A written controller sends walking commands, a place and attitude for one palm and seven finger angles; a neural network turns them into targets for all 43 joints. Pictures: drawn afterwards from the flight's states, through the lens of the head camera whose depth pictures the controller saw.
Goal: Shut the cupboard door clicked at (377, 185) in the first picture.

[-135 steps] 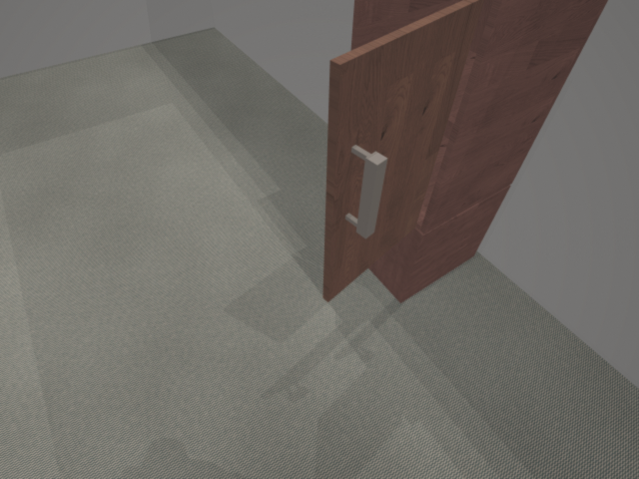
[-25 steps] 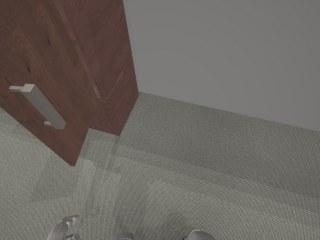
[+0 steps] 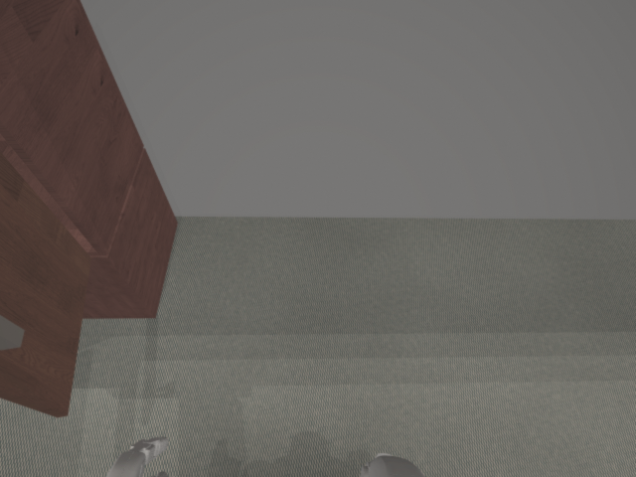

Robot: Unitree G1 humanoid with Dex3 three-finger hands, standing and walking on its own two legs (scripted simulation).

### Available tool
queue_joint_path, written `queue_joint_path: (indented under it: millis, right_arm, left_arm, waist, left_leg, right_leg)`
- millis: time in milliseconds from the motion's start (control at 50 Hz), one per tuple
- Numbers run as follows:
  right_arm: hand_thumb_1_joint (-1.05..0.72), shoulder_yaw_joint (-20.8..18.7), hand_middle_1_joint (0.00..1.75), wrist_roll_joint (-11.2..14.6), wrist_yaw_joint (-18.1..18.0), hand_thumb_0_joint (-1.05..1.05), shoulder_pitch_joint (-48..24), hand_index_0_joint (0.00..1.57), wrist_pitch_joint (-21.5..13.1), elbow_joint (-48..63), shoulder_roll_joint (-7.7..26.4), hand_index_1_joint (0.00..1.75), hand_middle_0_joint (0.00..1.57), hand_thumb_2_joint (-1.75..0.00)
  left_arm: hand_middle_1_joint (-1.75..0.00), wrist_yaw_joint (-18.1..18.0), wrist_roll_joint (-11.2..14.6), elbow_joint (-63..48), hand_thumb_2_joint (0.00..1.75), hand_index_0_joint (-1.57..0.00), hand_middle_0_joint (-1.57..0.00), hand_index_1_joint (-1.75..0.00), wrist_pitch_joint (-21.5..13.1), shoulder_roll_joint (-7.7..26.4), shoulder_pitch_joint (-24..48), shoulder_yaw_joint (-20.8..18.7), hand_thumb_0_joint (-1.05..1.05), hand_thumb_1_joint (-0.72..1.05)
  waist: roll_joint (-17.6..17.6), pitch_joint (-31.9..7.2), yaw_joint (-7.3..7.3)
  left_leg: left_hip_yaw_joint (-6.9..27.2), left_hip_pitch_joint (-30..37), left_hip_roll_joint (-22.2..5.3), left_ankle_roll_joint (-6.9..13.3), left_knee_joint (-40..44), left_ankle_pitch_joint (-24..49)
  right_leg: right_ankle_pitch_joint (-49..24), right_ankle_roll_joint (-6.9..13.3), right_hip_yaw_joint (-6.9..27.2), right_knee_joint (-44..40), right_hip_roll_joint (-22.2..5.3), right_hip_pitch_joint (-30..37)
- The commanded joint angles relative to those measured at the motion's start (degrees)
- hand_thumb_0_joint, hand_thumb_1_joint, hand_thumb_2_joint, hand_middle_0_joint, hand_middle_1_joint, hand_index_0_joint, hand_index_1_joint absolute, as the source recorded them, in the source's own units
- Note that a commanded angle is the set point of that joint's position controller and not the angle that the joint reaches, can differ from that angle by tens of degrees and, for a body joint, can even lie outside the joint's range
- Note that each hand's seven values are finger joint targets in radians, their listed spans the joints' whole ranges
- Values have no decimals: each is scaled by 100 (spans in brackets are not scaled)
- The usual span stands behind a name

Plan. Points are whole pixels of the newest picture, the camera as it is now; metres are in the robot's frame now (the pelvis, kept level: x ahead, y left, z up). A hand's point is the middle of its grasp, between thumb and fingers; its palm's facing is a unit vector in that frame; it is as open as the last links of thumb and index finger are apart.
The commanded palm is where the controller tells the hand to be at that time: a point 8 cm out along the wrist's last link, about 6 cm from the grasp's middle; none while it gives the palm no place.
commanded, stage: walk around to get in front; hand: left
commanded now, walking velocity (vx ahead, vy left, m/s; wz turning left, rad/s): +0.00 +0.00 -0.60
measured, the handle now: out of the picture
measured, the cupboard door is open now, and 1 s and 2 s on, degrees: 100 100 100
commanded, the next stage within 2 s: none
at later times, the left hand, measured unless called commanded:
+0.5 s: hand (215, 460) +0.15 +0.16 -0.18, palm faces -0.25 -0.95 -0.21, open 7.3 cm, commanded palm none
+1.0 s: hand (300, 413) +0.22 +0.04 -0.16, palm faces -0.55 -0.79 -0.26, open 7.3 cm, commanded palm none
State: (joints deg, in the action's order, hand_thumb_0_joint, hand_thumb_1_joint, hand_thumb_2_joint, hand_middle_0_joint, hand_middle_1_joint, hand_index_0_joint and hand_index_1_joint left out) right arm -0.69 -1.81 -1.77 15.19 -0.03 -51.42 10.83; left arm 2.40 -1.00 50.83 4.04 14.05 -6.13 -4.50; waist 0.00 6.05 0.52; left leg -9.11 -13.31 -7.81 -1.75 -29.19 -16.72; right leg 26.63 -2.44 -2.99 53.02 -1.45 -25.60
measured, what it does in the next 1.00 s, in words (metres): steps on the spot, turning right: right foot, then left foot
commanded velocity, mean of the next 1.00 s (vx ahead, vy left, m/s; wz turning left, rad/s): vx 0.00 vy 0.00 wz -0.60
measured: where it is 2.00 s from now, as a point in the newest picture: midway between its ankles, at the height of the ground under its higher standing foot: outside the picture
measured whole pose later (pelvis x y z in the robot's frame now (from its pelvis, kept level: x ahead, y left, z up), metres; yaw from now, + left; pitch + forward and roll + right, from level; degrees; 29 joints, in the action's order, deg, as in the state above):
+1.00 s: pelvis +0.03 -0.08 +0.00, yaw -35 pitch +2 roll +1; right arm -3.3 -0.4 -1.4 9.3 3.3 -51.6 14.9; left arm 0.1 -1.1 51.5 2.0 12.2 -9.0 -3.1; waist -0.4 6.2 0.5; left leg -2.1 -27.0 -3.4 -5.3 -55.9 -23.7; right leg 15.0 3.0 1.7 29.9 1.9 -16.5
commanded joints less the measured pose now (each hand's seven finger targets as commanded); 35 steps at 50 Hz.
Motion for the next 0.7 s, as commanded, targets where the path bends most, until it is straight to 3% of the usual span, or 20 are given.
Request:
queue_joint_path:
  millis: [0,40,60,80,100,120,160,200,300,340,380,400,420,440,480,520,540,620,660,680]
  right_arm:
    - [-90,-475,30,-7,-22,0,383,20,-6,166,1393,30,20,-90]
    - [-90,-496,30,56,14,0,175,20,22,240,1372,30,20,-90]
    - [-90,-440,30,133,47,0,71,20,41,412,1013,30,20,-90]
    - [-90,-342,30,135,44,0,-397,20,106,688,788,30,20,-90]
    - [-90,-337,30,145,-16,0,-572,20,177,654,805,30,20,-90]
    - [-90,-346,30,144,-37,0,-578,20,188,586,796,30,20,-90]
    - [-90,-368,30,117,14,0,-536,20,217,425,810,30,20,-90]
    - [-90,-348,30,120,38,0,-352,20,208,306,682,30,20,-90]
    - [-90,-351,30,153,26,0,-528,20,150,398,636,30,20,-90]
    - [-90,-348,30,168,-12,0,-367,20,102,374,668,30,20,-90]
    - [-90,-362,30,171,-51,0,41,20,36,240,752,30,20,-90]
    - [-90,-411,30,101,-78,0,224,20,-31,221,1168,30,20,-90]
    - [-90,-505,30,12,-86,0,301,20,-42,302,1696,30,20,-90]
    - [-90,-489,30,-17,-99,0,294,20,-16,415,1770,30,20,-90]
    - [-90,-361,30,-42,-106,0,-65,20,-85,470,1371,30,20,-90]
    - [-90,-334,30,-38,-109,0,-174,20,-68,515,1194,30,20,-90]
    - [-90,-343,30,-28,-108,0,-120,20,-63,488,1211,30,20,-90]
    - [-90,-437,30,-26,-56,0,203,20,-22,337,1336,30,20,-90]
    - [-90,-481,30,-17,-23,0,169,20,9,322,1445,30,20,-90]
    - [-90,-495,30,-3,0,0,91,20,31,332,1446,30,20,-90]
  left_arm:
    - [-30,-1,-8,-516,90,-20,-20,-30,-231,244,243,-26,0,90]
    - [-30,-40,-25,-310,90,-20,-20,-30,-284,518,-418,-104,0,90]
    - [-30,-126,-85,-172,90,-20,-20,-30,-342,1124,-857,-231,0,90]
    - [-30,-215,-5,-48,90,-20,-20,-30,-358,1532,-1233,-306,0,90]
    - [-30,-297,9,-57,90,-20,-20,-30,-340,1462,-1243,-309,0,90]
    - [-30,-342,-15,-124,90,-20,-20,-30,-317,1286,-839,-296,0,90]
    - [-30,-350,-15,-299,90,-20,-20,-30,-307,942,-337,-193,0,90]
    - [-30,-358,-42,-350,90,-20,-20,-30,-337,934,-222,-191,0,90]
    - [-30,-311,-58,-276,90,-20,-20,-30,-310,1045,-395,-239,0,90]
    - [-30,-302,-40,-266,90,-20,-20,-30,-291,1021,-321,-250,0,90]
    - [-30,-294,-1,-275,90,-20,-20,-30,-261,886,-137,-221,0,90]
    - [-30,-266,51,-389,90,-20,-20,-30,-222,610,-226,-171,0,90]
    - [-30,-192,73,-520,90,-20,-20,-30,-216,350,-307,-110,0,90]
    - [-30,-145,4,-630,90,-20,-20,-30,-247,556,-147,-146,0,90]
    - [-30,-83,-71,-442,90,-20,-20,-30,-228,531,-158,-198,0,90]
    - [-30,-32,-27,-377,90,-20,-20,-30,-175,376,-188,-151,0,90]
    - [-30,-15,-19,-389,90,-20,-20,-30,-158,325,-135,-132,0,90]
    - [-30,27,-14,-509,90,-20,-20,-30,-196,215,188,-53,0,90]
    - [-30,26,-12,-489,90,-20,-20,-30,-234,265,135,-45,0,90]
    - [-30,14,-23,-437,90,-20,-20,-30,-254,327,-86,-55,0,90]
  waist:
    - [-1306,-854,198]
    - [-722,-1002,-155]
    - [949,-1202,-360]
    - [1752,-1125,-604]
    - [1445,-1024,-622]
    - [1764,-894,-418]
    - [1189,-774,-141]
    - [863,-989,-33]
    - [879,-884,-136]
    - [914,-936,-46]
    - [686,-1054,194]
    - [-372,-1141,238]
    - [-1913,-1051,222]
    - [-1220,-841,283]
    - [-1213,-741,5]
    - [-926,-818,-46]
    - [-1072,-839,-14]
    - [-1204,-931,209]
    - [-1361,-903,201]
    - [-1286,-892,74]
  left_leg:
    - [399,827,-1215,617,250,3213]
    - [98,93,-1000,207,-658,2302]
    - [-409,-1221,-390,-147,-1908,579]
    - [37,-2064,219,-306,-3050,-2147]
    - [746,-2202,130,-236,-3596,-2021]
    - [895,-2376,93,-240,-3812,-1699]
    - [893,-1968,126,-301,-3689,-991]
    - [758,-1564,255,-325,-3116,-809]
    - [691,-1112,545,-269,-1750,-777]
    - [687,-713,655,-230,-1000,-528]
    - [747,342,531,-143,277,327]
    - [1745,1088,-423,213,981,525]
    - [3079,1308,-1924,933,1381,1313]
    - [3177,470,-2298,1349,1345,1284]
    - [2226,431,-1593,1048,1044,2600]
    - [1225,773,-1138,859,787,3274]
    - [980,853,-1089,819,730,3416]
    - [503,1010,-1121,752,438,3563]
    - [422,869,-1170,651,223,3348]
    - [271,717,-1141,505,-30,3046]
  right_leg:
    - [-304,111,-375,-1427,154,524]
    - [-1696,275,-249,-2777,76,1853]
    - [-3353,700,1282,-3150,-1204,3044]
    - [-5158,1328,2456,-3200,-2237,2905]
    - [-4508,1579,2420,-3162,-2056,2526]
    - [-3934,1538,2359,-3177,-1756,2368]
    - [-3758,1302,1742,-3118,-1284,1818]
    - [-3821,1269,1567,-3040,-1134,1755]
    - [-3511,1322,2048,-3011,-1041,1607]
    - [-3724,1217,2200,-2820,-936,1517]
    - [-3208,836,2136,-2432,-674,917]
    - [-1873,507,1654,-1810,-41,-23]
    - [677,151,622,-358,552,-803]
    - [983,113,619,762,251,-602]
    - [467,25,564,1567,58,-776]
    - [93,-69,332,1447,6,-777]
    - [42,-89,214,1204,-19,-711]
    - [14,-4,-224,-438,65,-44]
    - [-129,75,-381,-1208,145,390]
    - [-636,130,-430,-1766,189,769]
